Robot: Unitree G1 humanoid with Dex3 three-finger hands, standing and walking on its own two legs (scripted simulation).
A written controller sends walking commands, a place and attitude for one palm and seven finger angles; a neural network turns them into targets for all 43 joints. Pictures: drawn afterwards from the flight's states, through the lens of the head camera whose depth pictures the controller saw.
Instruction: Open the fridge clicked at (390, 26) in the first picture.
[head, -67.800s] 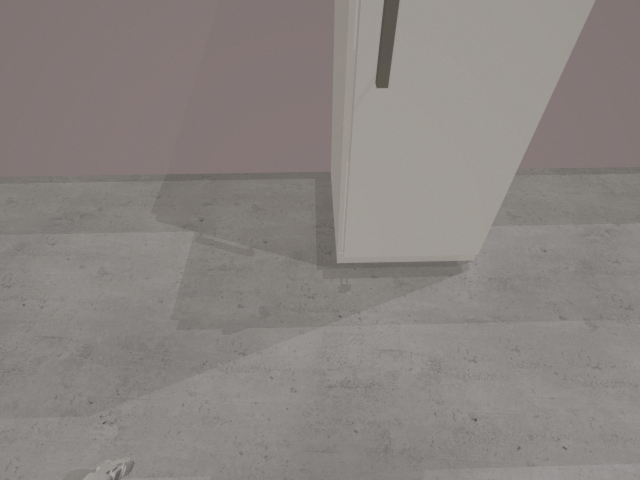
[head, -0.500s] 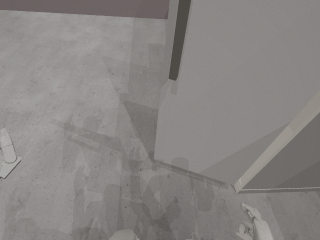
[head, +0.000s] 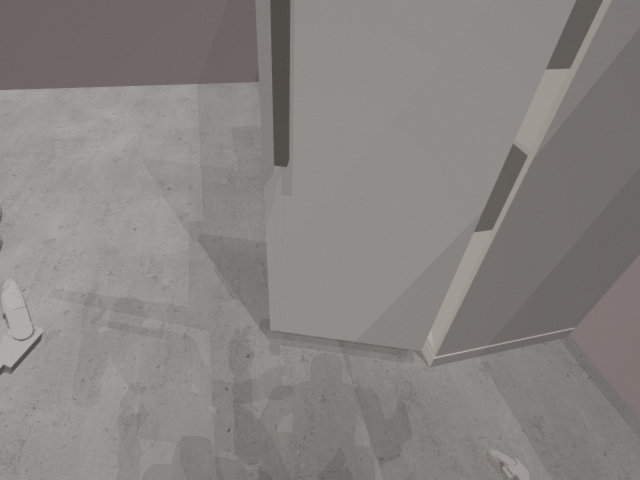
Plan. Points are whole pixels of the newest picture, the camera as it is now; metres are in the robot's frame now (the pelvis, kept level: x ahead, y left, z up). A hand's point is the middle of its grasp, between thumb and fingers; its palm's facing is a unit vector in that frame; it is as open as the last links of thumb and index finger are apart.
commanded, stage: stop stepping back and stand still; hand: left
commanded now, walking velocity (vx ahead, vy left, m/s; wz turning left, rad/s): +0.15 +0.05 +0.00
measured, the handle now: (283, 47) +0.74 +0.12 +0.26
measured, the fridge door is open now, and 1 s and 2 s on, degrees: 69 69 69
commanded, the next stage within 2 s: let the arm hang, fingers relaxed in 0.38 s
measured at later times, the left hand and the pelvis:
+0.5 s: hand (50, 341) +0.20 +0.28 +0.15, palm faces +0.44 -0.79 -0.42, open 7.4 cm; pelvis +0.00 +0.01 +0.00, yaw +0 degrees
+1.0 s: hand out of the picture -0.05 +0.23 -0.18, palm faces +0.00 -0.98 -0.21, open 7.3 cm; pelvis -0.03 +0.02 +0.00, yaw +2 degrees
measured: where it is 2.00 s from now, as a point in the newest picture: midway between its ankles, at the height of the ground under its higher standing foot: outside the picture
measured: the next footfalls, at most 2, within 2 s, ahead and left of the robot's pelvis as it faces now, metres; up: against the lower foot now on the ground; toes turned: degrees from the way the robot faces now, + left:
none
